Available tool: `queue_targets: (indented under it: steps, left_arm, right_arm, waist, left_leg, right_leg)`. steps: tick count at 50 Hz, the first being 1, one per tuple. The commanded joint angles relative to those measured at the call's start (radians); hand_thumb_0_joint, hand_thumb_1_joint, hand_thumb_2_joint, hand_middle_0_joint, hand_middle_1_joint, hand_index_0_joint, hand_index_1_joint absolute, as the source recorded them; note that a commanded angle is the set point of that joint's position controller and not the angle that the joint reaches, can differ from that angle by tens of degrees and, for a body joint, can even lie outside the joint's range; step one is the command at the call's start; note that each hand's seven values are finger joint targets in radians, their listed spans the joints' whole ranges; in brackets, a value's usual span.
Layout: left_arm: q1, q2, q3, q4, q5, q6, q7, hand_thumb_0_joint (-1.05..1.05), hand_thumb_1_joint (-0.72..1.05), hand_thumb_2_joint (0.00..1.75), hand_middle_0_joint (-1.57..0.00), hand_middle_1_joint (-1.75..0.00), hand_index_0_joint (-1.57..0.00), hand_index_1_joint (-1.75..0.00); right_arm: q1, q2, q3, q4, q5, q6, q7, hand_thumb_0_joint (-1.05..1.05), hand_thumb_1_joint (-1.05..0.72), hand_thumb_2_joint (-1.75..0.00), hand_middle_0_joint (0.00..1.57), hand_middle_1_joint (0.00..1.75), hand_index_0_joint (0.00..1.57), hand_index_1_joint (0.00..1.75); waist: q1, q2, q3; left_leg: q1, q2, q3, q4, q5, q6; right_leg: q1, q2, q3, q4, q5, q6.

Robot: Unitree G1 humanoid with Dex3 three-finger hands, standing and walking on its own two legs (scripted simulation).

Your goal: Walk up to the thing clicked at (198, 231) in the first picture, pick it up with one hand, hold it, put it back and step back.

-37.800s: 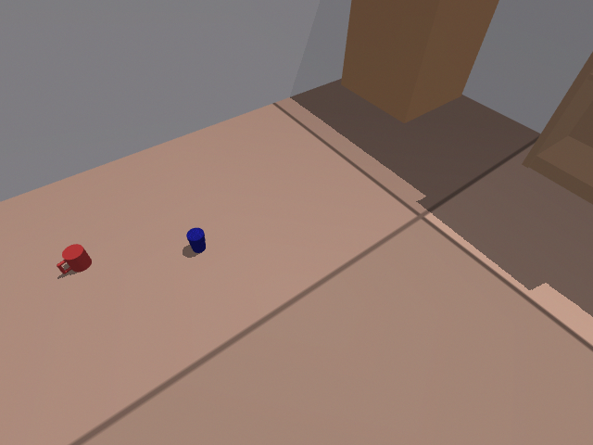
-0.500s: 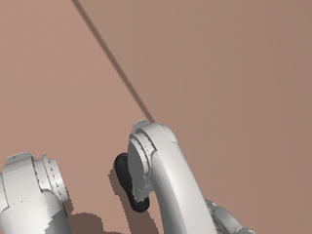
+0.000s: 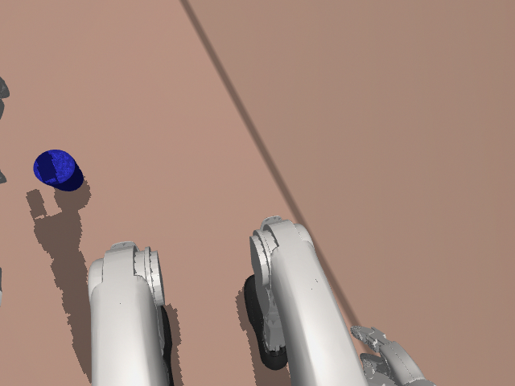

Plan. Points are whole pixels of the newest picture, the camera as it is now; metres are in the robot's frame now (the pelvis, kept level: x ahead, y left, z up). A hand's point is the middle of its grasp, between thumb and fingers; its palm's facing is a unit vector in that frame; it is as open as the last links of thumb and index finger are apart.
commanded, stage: withdraw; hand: left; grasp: from above
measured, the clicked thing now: (62, 173) +0.50 +0.29 -0.32
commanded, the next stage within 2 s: home in 0.38 s
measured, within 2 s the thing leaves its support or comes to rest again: neither
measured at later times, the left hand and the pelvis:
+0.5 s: hand (15, 150) +0.49 +0.32 -0.17, palm faces -0.36 -0.03 -0.93, open 14.1 cm; pelvis -0.01 +0.00 -0.03, yaw +0 degrees
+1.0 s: hand out of the picture +0.38 +0.29 +0.00, palm faces -0.29 -0.57 -0.77, open 8.5 cm; pelvis +0.01 +0.00 +0.10, yaw +4 degrees
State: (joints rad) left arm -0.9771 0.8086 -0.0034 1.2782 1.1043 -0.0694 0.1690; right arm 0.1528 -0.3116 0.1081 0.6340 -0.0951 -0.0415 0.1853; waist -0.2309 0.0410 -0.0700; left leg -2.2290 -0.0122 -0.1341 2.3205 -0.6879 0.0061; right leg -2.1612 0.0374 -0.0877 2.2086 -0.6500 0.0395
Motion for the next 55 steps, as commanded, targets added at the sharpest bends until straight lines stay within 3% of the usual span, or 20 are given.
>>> queue_targets:
  steps: [1, 6, 10, 12, 16, 18, 19, 22, 24, 25, 27, 29, 35, 38, 41, 43, 45, 47, 51, 55]
  left_arm:
    - [-0.255, 0.178, 0.008, -0.14, -0.014, -0.051, -0.076, 0.0, -0.54, 1.03, -0.08, -1.01, -0.07, -1.03]
    - [-0.293, 0.243, 0.053, -0.137, 0.019, -0.155, -0.06, 0.0, -0.55, 1.03, -0.09, -1.0, -0.07, -1.02]
    - [-0.361, 0.284, 0.075, -0.113, 0.088, -0.226, 0.04, 0.0, -0.56, 1.03, -0.07, -1.01, -0.06, -1.02]
    - [-0.415, 0.279, 0.069, -0.088, 0.123, -0.244, 0.095, 0.0, -0.55, 1.02, -0.07, -1.01, -0.06, -1.02]
    - [-0.476, 0.326, 0.095, -0.049, 0.171, -0.233, 0.182, 0.0, -0.55, 1.02, -0.07, -1.01, -0.07, -1.02]
    - [-0.477, 0.362, 0.132, -0.027, 0.183, -0.212, 0.219, 0.0, -0.55, 1.01, -0.07, -1.01, -0.07, -1.01]
    - [-0.472, 0.344, 0.128, -0.008, 0.182, -0.201, 0.232, 0.0, -0.54, 1.01, -0.08, -1.0, -0.07, -1.0]
    - [-0.443, 0.362, 0.147, -0.02, 0.187, -0.158, 0.252, 0.0, -0.53, 0.99, -0.09, -0.99, -0.09, -0.99]
    - [-0.459, 0.378, 0.151, -0.062, 0.172, -0.126, 0.241, 0.0, -0.44, 0.9, -0.17, -0.9, -0.17, -0.9]
    - [-0.45, 0.377, 0.154, -0.068, 0.162, -0.111, 0.232, 0.0, -0.48, 0.96, -0.12, -0.97, -0.12, -0.96]
    - [-0.429, 0.356, 0.144, -0.065, 0.132, -0.083, 0.204, 0.0, -0.32, 0.94, -0.25, -0.81, -0.22, -0.8]
    - [-0.384, 0.34, 0.145, -0.069, 0.091, -0.065, 0.164, 0.0, -0.16, 0.89, -0.24, -0.65, -0.21, -0.65]
    - [-0.145, 0.234, 0.148, -0.267, -0.078, -0.025, -0.005, 0.0, 0.17, 0.84, -0.21, -0.48, -0.2, -0.49]
    - [-0.001, 0.192, 0.176, -0.503, -0.225, 0.007, -0.075, 0.0, 0.4, 0.84, -0.2, -0.41, -0.2, -0.42]
    - [0.175, 0.102, 0.176, -0.639, -0.362, 0.044, -0.124, 0.0, 0.64, 0.87, -0.2, -0.35, -0.2, -0.36]
    - [0.213, 0.097, 0.204, -0.739, -0.425, 0.056, -0.143, 0.0, 0.8, 0.9, -0.2, -0.33, -0.2, -0.33]
    - [0.241, 0.046, 0.193, -0.861, -0.481, 0.063, -0.15, 0.0, 0.9, 0.92, -0.2, -0.32, -0.2, -0.32]
    - [0.329, -0.045, 0.149, -0.889, -0.533, 0.073, -0.154, 0.0, 0.9, 0.91, -0.2, -0.3, -0.2, -0.3]
    - [0.439, -0.081, 0.162, -0.96, -0.62, 0.109, -0.132, 0.0, 0.9, 0.9, -0.2, -0.3, -0.2, -0.3]
    - [0.546, -0.198, 0.105, -1.031, -0.712, 0.16, -0.118, 0.0, 0.89, 0.9, -0.2, -0.3, -0.2, -0.3]
  right_arm:
    - [0.228, -0.259, -0.094, -0.017, 0.011, 0.037, -0.059, 0.0, -0.91, -0.9, 0.2, 0.3, 0.2, 0.3]
    - [0.206, -0.231, -0.066, -0.024, 0.004, 0.049, -0.088, 0.0, -0.91, -0.9, 0.2, 0.3, 0.2, 0.3]
    - [0.183, -0.227, -0.043, -0.009, -0.014, 0.051, -0.094, 0.0, -0.9, -0.9, 0.2, 0.3, 0.2, 0.3]
    - [0.187, -0.233, -0.04, 0.002, -0.023, 0.049, -0.092, 0.0, -0.9, -0.9, 0.2, 0.3, 0.2, 0.3]
    - [0.207, -0.246, -0.045, 0.021, -0.035, 0.036, -0.086, 0.0, -0.9, -0.9, 0.2, 0.3, 0.2, 0.3]
    - [0.204, -0.263, -0.059, 0.026, -0.039, 0.029, -0.086, 0.0, -0.9, -0.9, 0.2, 0.3, 0.2, 0.3]
    - [0.208, -0.263, -0.059, 0.027, -0.042, 0.024, -0.084, 0.0, -0.91, -0.9, 0.2, 0.3, 0.2, 0.3]
    - [0.223, -0.261, -0.069, 0.034, -0.04, 0.014, -0.082, 0.0, -0.9, -0.9, 0.2, 0.3, 0.2, 0.3]
    - [0.235, -0.263, -0.078, 0.032, -0.03, 0.009, -0.078, 0.0, -0.88, -0.89, 0.2, 0.3, 0.2, 0.3]
    - [0.242, -0.262, -0.085, 0.033, -0.027, 0.01, -0.078, 0.0, -0.9, -0.9, 0.2, 0.3, 0.2, 0.3]
    - [0.259, -0.248, -0.085, 0.035, -0.021, 0.01, -0.074, 0.0, -0.88, -0.89, 0.2, 0.3, 0.2, 0.3]
    - [0.273, -0.237, -0.088, 0.036, -0.015, 0.011, -0.071, 0.0, -0.89, -0.9, 0.2, 0.3, 0.2, 0.3]
    - [0.3, -0.237, -0.146, 0.002, 0.021, 0.043, -0.073, 0.0, -0.89, -0.9, 0.2, 0.3, 0.2, 0.3]
    - [0.281, -0.225, -0.165, -0.041, 0.045, 0.063, -0.082, 0.0, -0.89, -0.9, 0.2, 0.3, 0.2, 0.3]
    - [0.231, -0.2, -0.164, -0.068, 0.063, 0.074, -0.098, 0.0, -0.9, -0.9, 0.2, 0.3, 0.2, 0.3]
    - [0.213, -0.186, -0.169, -0.079, 0.073, 0.076, -0.112, 0.0, -0.9, -0.9, 0.2, 0.3, 0.2, 0.3]
    - [0.187, -0.172, -0.181, -0.098, 0.081, 0.073, -0.125, 0.0, -0.9, -0.9, 0.2, 0.3, 0.2, 0.3]
    - [0.158, -0.148, -0.186, -0.107, 0.089, 0.062, -0.135, 0.0, -0.9, -0.9, 0.2, 0.3, 0.2, 0.3]
    - [0.115, -0.14, -0.191, -0.123, 0.106, 0.032, -0.161, 0.0, -0.9, -0.9, 0.2, 0.3, 0.2, 0.3]
    - [0.061, -0.124, -0.181, -0.137, 0.121, -0.008, -0.188, 0.0, -0.9, -0.9, 0.2, 0.3, 0.2, 0.3]
  waist:
    - [-0.059, 0.097, -0.482]
    - [-0.031, 0.129, -0.521]
    - [-0.027, 0.227, -0.561]
    - [-0.051, 0.272, -0.557]
    - [-0.058, 0.366, -0.611]
    - [-0.042, 0.385, -0.641]
    - [-0.052, 0.398, -0.637]
    - [-0.034, 0.423, -0.692]
    - [-0.03, 0.449, -0.781]
    - [-0.028, 0.442, -0.789]
    - [-0.039, 0.389, -0.77]
    - [-0.03, 0.338, -0.76]
    - [0.056, 0.285, -0.83]
    - [0.098, 0.238, -0.874]
    - [0.107, 0.144, -0.789]
    - [0.122, 0.132, -0.794]
    - [0.124, 0.143, -0.789]
    - [0.118, 0.131, -0.738]
    - [0.141, 0.152, -0.659]
    - [0.122, 0.151, -0.57]
  left_leg:
    - [0.336, -0.014, 0.066, -0.258, 0.123, 0.032]
    - [0.369, -0.013, 0.077, -0.247, 0.113, 0.026]
    - [0.396, -0.014, 0.085, -0.228, 0.084, 0.022]
    - [0.41, -0.014, 0.076, -0.228, 0.065, 0.019]
    - [0.488, -0.01, 0.066, -0.235, 0.092, 0.007]
    - [0.517, -0.009, 0.055, -0.243, 0.101, 0.003]
    - [0.515, -0.01, 0.052, -0.249, 0.098, 0.002]
    - [0.539, -0.01, 0.061, -0.255, 0.12, 0.004]
    - [0.599, -0.009, 0.063, -0.253, 0.182, 0.004]
    - [0.594, -0.008, 0.068, -0.255, 0.199, 0.006]
    - [0.558, -0.01, 0.076, -0.25, 0.211, 0.016]
    - [0.518, -0.012, 0.09, -0.25, 0.208, 0.027]
    - [0.594, -0.013, 0.095, -0.336, 0.286, 0.02]
    - [0.653, -0.011, 0.091, -0.404, 0.308, 0.024]
    - [0.649, -0.004, 0.074, -0.468, 0.291, 0.029]
    - [0.684, -0.001, 0.063, -0.506, 0.291, 0.029]
    - [0.737, 0.002, 0.057, -0.551, 0.26, 0.028]
    - [0.77, 0.01, 0.06, -0.609, 0.208, 0.03]
    - [0.882, 0.021, 0.04, -0.75, 0.105, 0.022]
    - [0.97, 0.023, 0.017, -0.868, 0.036, 0.017]
  right_leg:
    - [0.358, 0.021, -0.052, -0.284, 0.122, -0.09]
    - [0.332, 0.017, -0.04, -0.265, 0.101, -0.085]
    - [0.286, 0.022, -0.04, -0.227, 0.08, -0.086]
    - [0.242, 0.023, -0.055, -0.206, 0.065, -0.086]
    - [0.211, 0.02, -0.075, -0.16, 0.106, -0.087]
    - [0.167, 0.013, -0.09, -0.136, 0.12, -0.087]
    - [0.156, 0.011, -0.094, -0.129, 0.122, -0.086]
    - [0.174, 0.006, -0.09, -0.13, 0.146, -0.085]
    - [0.206, 0.004, -0.08, -0.126, 0.195, -0.089]
    - [0.221, 0.006, -0.079, -0.132, 0.209, -0.089]
    - [0.263, 0.008, -0.072, -0.158, 0.223, -0.086]
    - [0.316, 0.011, -0.06, -0.191, 0.222, -0.08]
    - [0.44, 0.005, -0.038, -0.275, 0.253, -0.087]
    - [0.523, 0.006, -0.019, -0.341, 0.272, -0.083]
    - [0.557, 0.01, -0.011, -0.401, 0.267, -0.078]
    - [0.602, 0.006, -0.002, -0.434, 0.267, -0.078]
    - [0.63, -0.002, 0.008, -0.484, 0.24, -0.079]
    - [0.652, -0.003, 0.015, -0.534, 0.205, -0.073]
    - [0.689, -0.008, 0.023, -0.625, 0.135, -0.071]
    - [0.744, -0.011, 0.022, -0.711, 0.098, -0.065]
